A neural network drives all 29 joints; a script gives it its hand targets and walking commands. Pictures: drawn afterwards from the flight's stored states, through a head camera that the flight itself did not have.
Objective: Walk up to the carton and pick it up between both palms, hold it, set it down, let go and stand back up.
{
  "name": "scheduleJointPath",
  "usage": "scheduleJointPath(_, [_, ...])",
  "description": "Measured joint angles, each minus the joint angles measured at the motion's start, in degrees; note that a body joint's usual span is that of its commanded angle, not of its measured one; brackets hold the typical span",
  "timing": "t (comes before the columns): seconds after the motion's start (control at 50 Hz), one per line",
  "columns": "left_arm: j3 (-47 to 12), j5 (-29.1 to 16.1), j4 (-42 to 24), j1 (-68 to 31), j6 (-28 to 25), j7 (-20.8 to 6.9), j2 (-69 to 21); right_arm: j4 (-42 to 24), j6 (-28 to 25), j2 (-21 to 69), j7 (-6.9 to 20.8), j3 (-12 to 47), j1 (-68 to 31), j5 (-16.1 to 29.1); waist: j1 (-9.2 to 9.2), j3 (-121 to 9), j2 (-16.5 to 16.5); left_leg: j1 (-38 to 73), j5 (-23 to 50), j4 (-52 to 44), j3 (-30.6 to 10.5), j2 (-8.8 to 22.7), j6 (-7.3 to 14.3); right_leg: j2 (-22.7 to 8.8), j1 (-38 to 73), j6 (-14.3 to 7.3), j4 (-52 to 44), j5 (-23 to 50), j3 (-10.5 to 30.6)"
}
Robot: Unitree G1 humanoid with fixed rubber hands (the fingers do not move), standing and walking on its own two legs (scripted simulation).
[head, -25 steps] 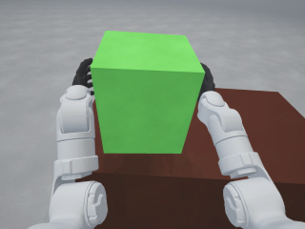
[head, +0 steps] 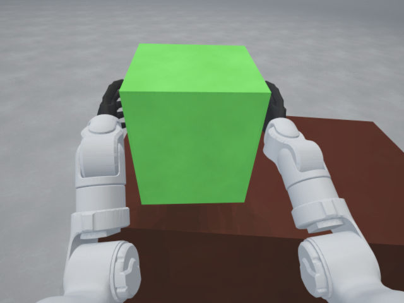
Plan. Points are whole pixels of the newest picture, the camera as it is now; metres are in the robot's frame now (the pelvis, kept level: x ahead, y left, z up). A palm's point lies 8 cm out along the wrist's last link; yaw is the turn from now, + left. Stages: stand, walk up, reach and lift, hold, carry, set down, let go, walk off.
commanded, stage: hold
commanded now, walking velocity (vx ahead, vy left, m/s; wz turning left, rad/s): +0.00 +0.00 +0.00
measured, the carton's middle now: (193, 125) +0.40 +0.01 +0.21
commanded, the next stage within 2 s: set down in 0.54 s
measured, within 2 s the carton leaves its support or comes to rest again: neither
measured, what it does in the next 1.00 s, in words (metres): stands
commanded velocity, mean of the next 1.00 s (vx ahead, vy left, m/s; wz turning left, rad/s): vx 0.00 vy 0.00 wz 0.00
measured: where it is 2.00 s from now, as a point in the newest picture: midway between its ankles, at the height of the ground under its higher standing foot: outside the picture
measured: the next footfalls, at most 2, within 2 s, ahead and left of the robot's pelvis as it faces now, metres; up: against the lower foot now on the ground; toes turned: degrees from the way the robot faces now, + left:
none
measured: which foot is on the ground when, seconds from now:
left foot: down 0.00-1.00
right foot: down 0.00-1.00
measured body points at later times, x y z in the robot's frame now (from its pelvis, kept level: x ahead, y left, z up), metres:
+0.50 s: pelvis +0.00 +0.00 +0.00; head -0.07 +0.03 +0.44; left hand +0.38 +0.16 +0.24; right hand +0.38 -0.14 +0.24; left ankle +0.05 +0.14 -0.75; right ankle -0.01 -0.12 -0.75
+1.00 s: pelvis +0.01 +0.00 +0.00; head -0.04 +0.03 +0.45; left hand +0.39 +0.17 +0.21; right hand +0.38 -0.14 +0.19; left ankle +0.05 +0.14 -0.75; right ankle -0.01 -0.12 -0.75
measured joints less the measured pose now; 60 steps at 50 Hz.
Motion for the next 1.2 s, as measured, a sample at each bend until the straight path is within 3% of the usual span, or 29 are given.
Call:
scheduleJointPath(0.54, [-0.06, -0.68, 0.2, 0.37, 0.33, 0.49, -0.22, -0.24, 1.21, -0.52, -0.19, 0.22, -0.14, 0.58, 0.07, -0.81, 0.35, 0.0, -0.13, -0.11, 0.28, 0.03, 0.02, 0.0, -0.13, 0.04, -0.07, -0.05, 0.31])
scheduleJointPath(0.64, [0.33, -0.1, -1.14, 0.27, -0.2, 0.09, -0.35, -1.11, -0.01, 0.19, -0.12, -0.3, 0.17, 0.01, -0.65, 0.12, 0.05, 0.84, -0.03, -0.28, -0.23, -0.2, -0.02, -0.15, 0.96, 0.04, -0.29, -0.13, -0.21])
scheduleJointPath(0.74, [2.28, 3.36, 1.32, -1.33, -4.43, -1.58, -1.36, 1.15, -4.55, 2.53, 1.71, -3.32, 0.29, -4.56, -0.69, 1.33, -0.61, 2.9, 0.36, -1.45, -0.32, -0.6, 0.13, -0.53, 2.65, 0.05, -0.48, -0.33, -0.37])
scheduleJointPath(0.92, [4.69, 8.57, 5.31, -0.37, -13.96, -4.39, -3.69, 6.58, -20.3, 7.45, 5.3, -8.96, 4.93, -14.76, 0.4, 4.86, -2.06, 6.8, 0.78, -3.31, -0.61, -1.05, 0.17, -0.92, 6.38, -0.07, -1.5, -0.56, -0.82])
scheduleJointPath(1.04, [1.36, 6.29, 4.44, 4.33, -16.43, -2.86, -4.11, 6.65, -26.83, 7.12, 5.77, -7.99, 9.52, -14.7, 1.15, 7.73, -2.87, 5.98, 0.61, -2.63, -1.18, -0.94, -0.06, -0.75, 6.09, -0.22, -1.52, -0.53, -1.37])
scheduleJointPath(1.2, [-3.19, 1.71, 3.75, 7.01, -18.71, 1.22, -3.5, 5.81, -29.69, 4.62, 6.06, -5.94, 11.33, -12.22, 1.42, 8.55, -3.14, 2.46, 0.33, -1.39, -0.8, -0.5, -0.2, -0.39, 2.44, -0.26, -0.52, -0.47, -0.89])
